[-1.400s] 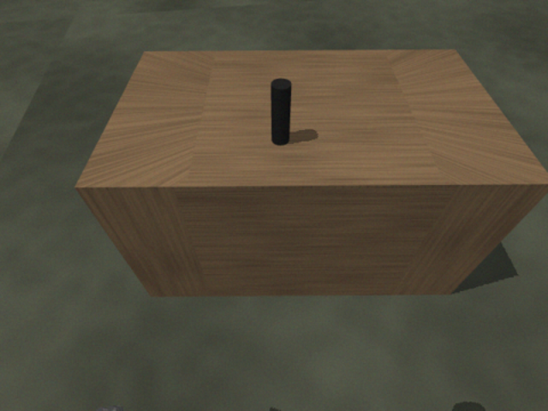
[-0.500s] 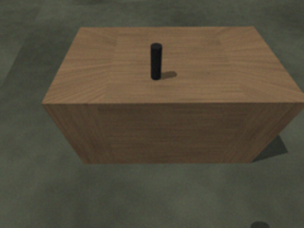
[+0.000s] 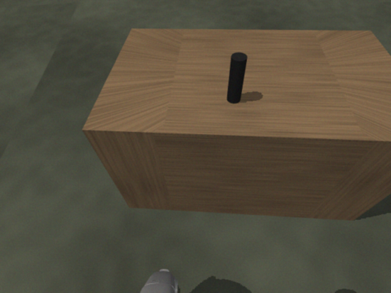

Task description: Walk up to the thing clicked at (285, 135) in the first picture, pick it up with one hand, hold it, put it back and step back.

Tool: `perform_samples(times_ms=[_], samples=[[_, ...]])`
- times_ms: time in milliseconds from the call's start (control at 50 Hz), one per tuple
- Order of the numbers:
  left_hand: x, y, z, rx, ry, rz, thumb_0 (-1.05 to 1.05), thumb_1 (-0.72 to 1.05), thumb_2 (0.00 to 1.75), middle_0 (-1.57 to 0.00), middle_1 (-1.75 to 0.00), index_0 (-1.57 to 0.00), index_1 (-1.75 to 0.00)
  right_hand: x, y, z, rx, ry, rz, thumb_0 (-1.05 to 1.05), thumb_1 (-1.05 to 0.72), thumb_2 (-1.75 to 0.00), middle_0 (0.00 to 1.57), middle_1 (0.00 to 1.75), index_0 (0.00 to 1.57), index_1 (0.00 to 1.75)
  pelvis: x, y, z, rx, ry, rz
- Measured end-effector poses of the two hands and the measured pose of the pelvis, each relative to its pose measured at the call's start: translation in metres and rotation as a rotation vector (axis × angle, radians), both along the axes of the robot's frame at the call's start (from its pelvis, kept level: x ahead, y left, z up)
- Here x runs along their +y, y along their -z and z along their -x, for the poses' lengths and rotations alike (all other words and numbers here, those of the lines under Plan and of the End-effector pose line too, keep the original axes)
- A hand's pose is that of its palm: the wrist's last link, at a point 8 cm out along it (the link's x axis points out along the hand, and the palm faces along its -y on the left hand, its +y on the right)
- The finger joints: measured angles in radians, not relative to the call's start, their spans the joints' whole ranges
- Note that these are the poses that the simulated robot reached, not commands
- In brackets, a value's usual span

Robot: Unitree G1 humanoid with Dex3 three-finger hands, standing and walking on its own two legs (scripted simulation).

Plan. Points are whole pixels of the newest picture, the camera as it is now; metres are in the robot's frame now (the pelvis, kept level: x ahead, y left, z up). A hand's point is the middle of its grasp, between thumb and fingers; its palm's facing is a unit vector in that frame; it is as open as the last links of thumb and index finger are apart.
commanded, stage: walk up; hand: right
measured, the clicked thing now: (236, 79) +0.75 -0.10 -0.03
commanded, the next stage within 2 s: none
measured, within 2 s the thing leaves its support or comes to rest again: neither
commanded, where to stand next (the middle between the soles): +0.28 +0.13 m, yaw -3 degrees
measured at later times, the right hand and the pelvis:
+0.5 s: hand (280, 268) +0.19 -0.18 -0.17, palm faces -0.04 +0.95 -0.29, open 7.4 cm; pelvis +0.15 +0.08 -0.01, yaw +0 degrees
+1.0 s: hand (245, 212) +0.32 -0.11 -0.15, palm faces -0.02 +0.91 -0.41, open 7.4 cm; pelvis +0.21 +0.16 -0.02, yaw -2 degrees
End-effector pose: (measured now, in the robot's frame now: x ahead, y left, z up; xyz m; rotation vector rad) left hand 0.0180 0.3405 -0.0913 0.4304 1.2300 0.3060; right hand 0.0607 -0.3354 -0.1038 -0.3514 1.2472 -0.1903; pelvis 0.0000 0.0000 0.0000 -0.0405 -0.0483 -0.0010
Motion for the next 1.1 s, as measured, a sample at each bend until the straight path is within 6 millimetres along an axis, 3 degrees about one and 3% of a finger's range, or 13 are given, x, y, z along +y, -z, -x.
perform_samples(times_ms=[80,140,260,380,480,640,760,900,1000,1100], samples=[[0.048,0.019,-0.017,0.034,0.007,-0.025,0.01,0.9,0.9,-0.21,-0.3,-0.21,-0.3,0.031,0.007,-0.03,-0.049,-0.005,0.018,0.01,-0.9,-0.9,0.21,0.3,0.2,0.3,0.034,0.019,-0.023,-0.008,-0.002,-0.024],[0.065,0.025,-0.042,0.043,0.014,-0.022,0.01,0.9,0.9,-0.21,-0.3,-0.21,-0.3,0.058,0.008,-0.039,-0.084,0.014,0.005,0.01,-0.9,-0.9,0.21,0.3,0.2,0.3,0.052,0.021,-0.036,-0.011,-0.004,-0.027],[0.065,0.01,-0.101,-0.033,0.07,0.035,0.01,0.91,0.9,-0.21,-0.3,-0.21,-0.3,0.097,0.001,-0.049,-0.062,0.032,-0.042,0.01,-0.9,-0.9,0.21,0.3,0.2,0.3,0.068,0.004,-0.069,0.0,0.005,-0.044],[0.061,-0.002,-0.144,-0.053,0.108,0.028,0.0,0.9,0.9,-0.21,-0.3,-0.21,-0.3,0.106,0.013,-0.073,-0.058,0.032,-0.074,0.01,-0.9,-0.9,0.21,0.3,0.2,0.3,0.077,0.004,-0.109,0.003,0.013,-0.057],[0.068,-0.005,-0.164,-0.101,0.085,-0.024,0.0,0.9,0.9,-0.21,-0.3,-0.21,-0.3,0.107,0.034,-0.115,-0.036,0.01,-0.073,0.01,-0.9,-0.9,0.21,0.3,0.2,0.3,0.081,0.016,-0.141,-0.004,0.007,-0.035],[0.096,-0.017,-0.181,-0.07,0.051,-0.031,0.0,0.9,0.9,-0.21,-0.3,-0.21,-0.3,0.131,0.022,-0.194,-0.088,-0.04,-0.054,0.01,-0.9,-0.9,0.21,0.3,0.2,0.3,0.11,0.007,-0.178,0.009,0.001,-0.037],[0.132,0.016,-0.211,-0.039,0.052,0.016,0.0,0.9,0.9,-0.21,-0.3,-0.21,-0.3,0.161,0.019,-0.235,-0.139,-0.045,0.008,0.01,-0.9,-0.9,0.21,0.3,0.2,0.3,0.143,0.022,-0.2,0.01,0.011,-0.05],[0.139,0.041,-0.26,-0.042,0.051,0.091,0.01,0.91,0.9,-0.21,-0.3,-0.21,-0.3,0.192,0.005,-0.252,-0.159,-0.05,0.03,0.01,-0.9,-0.9,0.21,0.3,0.2,0.3,0.159,0.019,-0.213,0.022,0.024,-0.026],[0.131,0.044,-0.282,-0.05,0.088,0.113,0.0,0.91,0.9,-0.21,-0.3,-0.21,-0.3,0.189,0.004,-0.255,-0.171,-0.037,0.046,0.01,-0.9,-0.9,0.21,0.3,0.2,0.3,0.158,0.019,-0.215,0.029,0.041,-0.022],[0.122,0.04,-0.29,-0.057,0.113,0.114,0.0,0.91,0.9,-0.21,-0.3,-0.21,-0.3,0.177,0.01,-0.248,-0.159,0.011,0.052,0.01,-0.9,-0.9,0.21,0.3,0.2,0.3,0.155,0.019,-0.214,0.022,0.041,-0.023]])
